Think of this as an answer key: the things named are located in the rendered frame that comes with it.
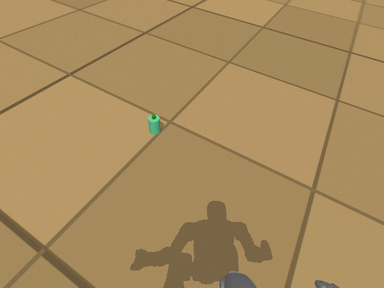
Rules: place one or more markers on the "bottle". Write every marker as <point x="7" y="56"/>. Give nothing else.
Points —
<point x="154" y="124"/>

